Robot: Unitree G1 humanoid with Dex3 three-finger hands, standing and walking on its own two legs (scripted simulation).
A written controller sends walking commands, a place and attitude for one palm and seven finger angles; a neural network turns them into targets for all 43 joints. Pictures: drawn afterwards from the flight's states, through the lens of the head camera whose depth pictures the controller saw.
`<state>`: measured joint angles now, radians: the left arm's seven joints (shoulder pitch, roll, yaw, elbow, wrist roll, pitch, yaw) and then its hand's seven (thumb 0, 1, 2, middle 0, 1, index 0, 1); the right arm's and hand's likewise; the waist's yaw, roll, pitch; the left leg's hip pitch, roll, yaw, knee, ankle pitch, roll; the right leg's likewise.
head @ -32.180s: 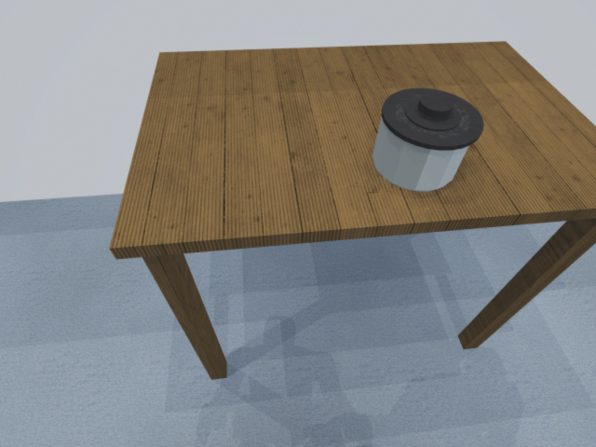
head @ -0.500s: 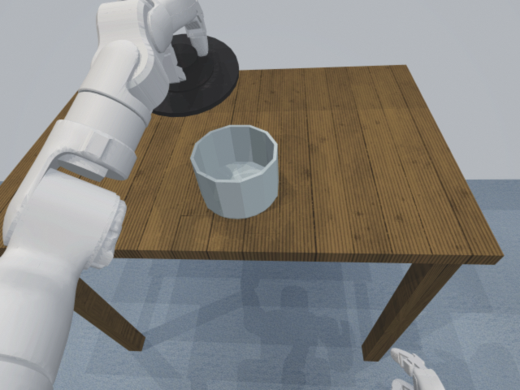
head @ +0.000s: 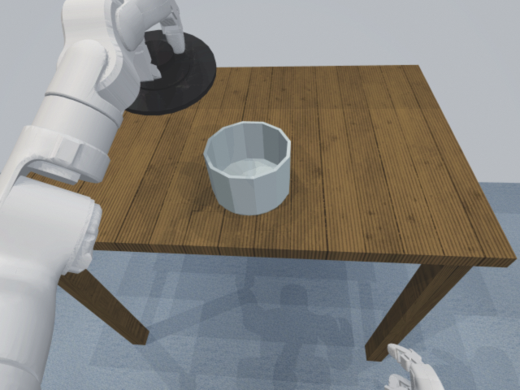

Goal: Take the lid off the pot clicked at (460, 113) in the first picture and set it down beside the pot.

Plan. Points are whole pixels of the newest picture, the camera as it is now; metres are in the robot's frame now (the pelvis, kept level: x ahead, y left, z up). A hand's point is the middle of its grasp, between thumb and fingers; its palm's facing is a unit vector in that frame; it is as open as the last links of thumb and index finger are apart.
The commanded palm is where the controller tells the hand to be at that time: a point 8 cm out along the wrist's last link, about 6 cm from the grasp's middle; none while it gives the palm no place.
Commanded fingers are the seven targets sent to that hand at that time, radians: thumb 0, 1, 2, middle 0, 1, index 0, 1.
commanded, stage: move the lid sideways beside the pot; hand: left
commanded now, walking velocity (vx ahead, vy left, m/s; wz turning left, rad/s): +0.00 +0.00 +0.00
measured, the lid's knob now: (154, 56) +0.50 +0.15 +0.28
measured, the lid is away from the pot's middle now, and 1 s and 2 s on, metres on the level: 0.12 0.24 0.23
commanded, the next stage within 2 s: lower the lid onto the table in 1.08 s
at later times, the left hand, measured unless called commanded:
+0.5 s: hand (109, 56) +0.46 +0.19 +0.30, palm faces -0.12 -0.02 -0.99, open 8.2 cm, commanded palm +0.43 +0.20 +0.36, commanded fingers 0.00 0.52 1.17 -0.81 -0.89 -0.82 -0.89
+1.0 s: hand (57, 61) +0.45 +0.26 +0.30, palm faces -0.15 -0.03 -0.99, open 8.2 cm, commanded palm +0.44 +0.25 +0.36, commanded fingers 0.00 0.52 1.17 -0.81 -0.89 -0.82 -0.89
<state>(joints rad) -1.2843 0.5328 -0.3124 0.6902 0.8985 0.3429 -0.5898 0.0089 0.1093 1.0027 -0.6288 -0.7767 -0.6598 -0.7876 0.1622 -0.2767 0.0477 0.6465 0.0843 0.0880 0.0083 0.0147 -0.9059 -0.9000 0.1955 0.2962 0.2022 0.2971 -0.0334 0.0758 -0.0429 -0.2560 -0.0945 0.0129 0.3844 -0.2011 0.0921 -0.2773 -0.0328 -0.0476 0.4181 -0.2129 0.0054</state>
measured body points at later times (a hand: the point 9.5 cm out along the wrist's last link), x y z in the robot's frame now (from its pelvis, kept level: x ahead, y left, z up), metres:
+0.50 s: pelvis +0.00 +0.00 +0.00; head +0.02 -0.03 +0.45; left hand +0.46 +0.19 +0.35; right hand +0.13 -0.25 -0.12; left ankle -0.01 +0.06 -0.74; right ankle +0.00 -0.13 -0.74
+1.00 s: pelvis +0.00 +0.00 +0.00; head +0.03 -0.02 +0.45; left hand +0.45 +0.25 +0.35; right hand +0.11 -0.26 -0.12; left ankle -0.01 +0.06 -0.74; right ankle +0.00 -0.13 -0.74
